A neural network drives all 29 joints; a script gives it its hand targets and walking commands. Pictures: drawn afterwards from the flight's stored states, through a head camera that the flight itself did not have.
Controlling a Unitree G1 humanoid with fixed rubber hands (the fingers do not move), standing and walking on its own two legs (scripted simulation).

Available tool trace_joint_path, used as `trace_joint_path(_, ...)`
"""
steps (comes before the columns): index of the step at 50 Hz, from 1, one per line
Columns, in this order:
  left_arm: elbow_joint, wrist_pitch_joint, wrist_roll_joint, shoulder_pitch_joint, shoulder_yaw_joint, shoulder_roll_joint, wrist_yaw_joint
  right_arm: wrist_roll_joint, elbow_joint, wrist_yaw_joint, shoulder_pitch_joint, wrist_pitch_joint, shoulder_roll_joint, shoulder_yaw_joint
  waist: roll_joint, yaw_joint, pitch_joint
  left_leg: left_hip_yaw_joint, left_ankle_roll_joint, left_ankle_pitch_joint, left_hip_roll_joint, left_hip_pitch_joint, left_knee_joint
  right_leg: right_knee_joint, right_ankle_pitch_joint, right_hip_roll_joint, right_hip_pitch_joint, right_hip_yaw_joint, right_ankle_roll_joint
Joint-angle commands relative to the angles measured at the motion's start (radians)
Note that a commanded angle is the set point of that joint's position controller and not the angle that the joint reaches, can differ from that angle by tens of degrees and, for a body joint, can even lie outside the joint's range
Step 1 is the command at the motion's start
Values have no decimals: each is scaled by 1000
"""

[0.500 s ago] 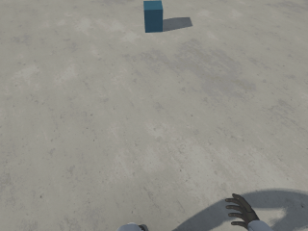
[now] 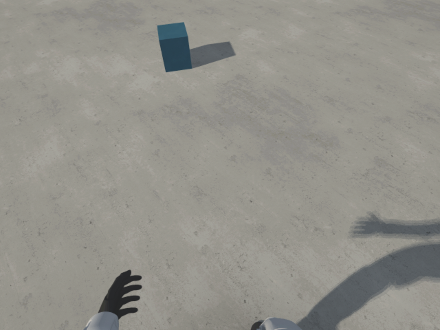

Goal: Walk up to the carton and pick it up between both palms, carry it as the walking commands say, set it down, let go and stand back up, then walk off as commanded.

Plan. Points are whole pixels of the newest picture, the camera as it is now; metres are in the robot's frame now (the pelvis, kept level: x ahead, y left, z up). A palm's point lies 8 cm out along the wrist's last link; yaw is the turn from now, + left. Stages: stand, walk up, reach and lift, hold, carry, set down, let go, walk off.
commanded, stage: walk up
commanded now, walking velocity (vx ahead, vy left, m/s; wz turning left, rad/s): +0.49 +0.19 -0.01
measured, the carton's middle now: (174, 47) +2.26 +0.14 -0.62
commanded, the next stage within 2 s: none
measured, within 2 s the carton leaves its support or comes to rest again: neither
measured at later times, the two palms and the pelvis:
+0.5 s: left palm out of the picture +0.12 +0.29 -0.12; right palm (276, 198) +0.41 -0.16 -0.11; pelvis +0.23 +0.06 +0.00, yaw -1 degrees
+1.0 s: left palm (121, 138) +0.67 +0.24 -0.09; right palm (291, 226) +0.34 -0.19 -0.13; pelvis +0.48 +0.03 +0.00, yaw +0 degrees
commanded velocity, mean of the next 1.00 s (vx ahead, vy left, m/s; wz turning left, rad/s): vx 0.50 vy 0.05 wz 0.00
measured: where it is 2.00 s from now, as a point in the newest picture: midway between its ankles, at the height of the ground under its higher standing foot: (195, 185)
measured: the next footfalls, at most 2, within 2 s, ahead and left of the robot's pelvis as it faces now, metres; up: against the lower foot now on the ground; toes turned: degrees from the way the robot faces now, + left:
left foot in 0.50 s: +0.38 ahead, +0.19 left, +0.00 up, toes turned +7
right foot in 1.00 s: +0.62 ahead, -0.09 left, +0.00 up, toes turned -9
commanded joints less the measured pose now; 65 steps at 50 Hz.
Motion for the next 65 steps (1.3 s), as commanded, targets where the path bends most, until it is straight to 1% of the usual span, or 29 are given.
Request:
trace_joint_path(1,116,-1,-3,581,105,388,41,-1,-88,4,74,-3,-71,-32,-294,225,-318,-80,32,-154,-81,-571,637,-300,-183,-498,666,842,-95)
trace_joint_path(2,115,10,0,464,99,348,40,-23,-66,11,36,7,-101,-41,-182,157,-212,-183,37,-47,-22,-623,765,-334,-267,-468,544,824,-100)
trace_joint_path(3,94,4,-2,356,72,251,34,-28,-81,19,-27,5,-85,-36,-141,122,-96,-184,46,68,19,-651,784,-309,-267,-393,416,652,-95)
trace_joint_path(5,95,-17,-11,279,41,127,30,-22,-73,25,-84,7,-80,-27,-135,84,-31,-155,35,231,71,-587,721,-302,-39,-274,270,382,-74)
trace_joint_path(7,116,-31,-5,330,29,95,29,-20,-58,36,-84,31,-72,-24,-157,74,-37,-120,25,260,59,-550,697,-299,98,-227,242,263,-65)
trace_joint_path(9,133,-38,-2,400,33,118,28,-25,-72,44,-147,51,-75,-19,-141,75,-16,-106,10,289,58,-581,645,-303,174,-225,245,219,-67)
trace_joint_path(15,116,-34,2,472,44,138,37,-29,-163,78,-426,64,-78,1,-161,123,66,-70,-25,401,66,-634,327,-389,19,-219,257,166,-87)
trace_joint_path(19,126,-31,4,507,52,161,45,-19,-211,88,-537,50,-83,-1,-177,158,80,-5,-14,385,36,-526,142,-404,4,-230,281,124,-86)
trace_joint_path(22,143,-22,2,489,51,166,38,-26,-220,79,-517,35,-99,-8,-210,146,44,21,16,310,2,-374,65,-347,12,-213,277,81,-78)
trace_joint_path(24,158,-13,-4,496,36,139,31,-36,-160,57,-322,11,-133,-29,-88,59,-62,61,35,271,-39,-101,-2,-62,55,-141,224,8,-61)
trace_joint_path(25,146,-11,3,495,25,106,29,-38,-120,41,-147,0,-198,-53,38,-16,-159,-52,64,147,63,99,-3,201,-45,-104,93,-24,-35)
trace_joint_path(26,94,-18,-1,489,7,31,26,-34,-99,26,0,-6,-323,-81,329,-49,-251,-481,144,-44,363,236,-153,551,-457,4,-158,-19,1)
trace_joint_path(27,95,-17,3,475,24,46,26,-13,-86,22,20,1,-358,-96,288,-57,-263,-725,205,-85,430,193,-303,708,-428,22,-267,130,-2)
trace_joint_path(28,108,-14,-2,441,30,78,24,-23,-113,18,-93,-2,-307,-81,133,-12,-165,-665,189,-43,424,96,-277,777,-337,-30,-306,179,-5)
trace_joint_path(29,122,-15,-9,406,27,78,20,-23,-131,17,-176,-12,-241,-64,62,24,-94,-524,165,108,372,-26,-254,749,-220,-69,-268,181,3)
trace_joint_path(30,139,-11,-9,402,24,60,18,-21,-141,20,-239,-21,-188,-50,82,65,-64,-387,135,241,301,-102,-254,695,-130,-88,-211,169,11)
trace_joint_path(32,148,14,6,405,31,56,8,-16,-120,19,-228,-38,-120,-25,161,90,-54,-259,107,377,245,-159,-258,637,-72,-85,-151,154,15)
trace_joint_path(39,40,57,11,131,17,49,-30,-15,-84,8,-85,-44,-133,-16,168,54,58,-140,134,337,221,-139,-337,370,37,-66,-242,78,58)
trace_joint_path(44,-32,32,-7,-40,8,40,-37,2,-58,2,-46,-35,-139,-23,217,37,88,-54,151,292,166,-148,-371,98,28,-18,-66,6,51)
trace_joint_path(47,-30,16,5,14,13,64,-20,2,-46,0,-51,-19,-171,-33,143,64,77,-93,156,424,192,-116,-284,46,-47,-6,31,9,36)
trace_joint_path(49,40,-5,7,213,29,102,4,-4,-40,1,-70,-7,-171,-34,43,149,-24,-29,117,529,132,-142,-20,-57,-62,27,270,-21,15)
trace_joint_path(50,84,-15,14,377,49,175,19,1,-52,0,-61,-5,-139,-28,-30,211,-143,20,81,379,85,-261,212,-45,-122,-79,482,78,-19)
trace_joint_path(51,109,-14,21,549,88,335,32,6,-96,4,-19,-5,-78,-28,-283,251,-253,30,27,-109,-42,-515,544,-190,-208,-406,642,570,-70)
trace_joint_path(52,116,4,6,538,103,396,37,-15,-83,12,39,5,-101,-45,-252,201,-299,-137,26,-112,-55,-586,714,-336,-217,-503,599,894,-90)
trace_joint_path(53,100,7,8,395,76,304,35,-20,-86,18,-11,12,-88,-42,-175,139,-167,-174,42,-2,3,-638,781,-324,-276,-429,483,735,-89)
trace_joint_path(54,87,0,-1,325,60,219,31,-25,-91,23,-60,9,-70,-35,-133,117,-70,-165,49,117,36,-631,764,-303,-202,-365,360,570,-85)
trace_joint_path(57,103,-24,-2,312,30,99,30,-20,-75,35,-99,29,-69,-33,-167,81,-43,-121,32,246,64,-543,689,-294,70,-236,244,281,-60)
trace_joint_path(60,125,-38,4,413,34,122,31,-28,-100,47,-186,57,-71,-26,-146,87,-23,-99,10,290,58,-593,623,-302,176,-236,258,225,-71)
trace_joint_path(65,116,-36,6,482,33,133,36,-32,-179,78,-414,68,-74,-8,-159,133,48,-68,-24,384,72,-653,369,-387,14,-232,263,186,-93)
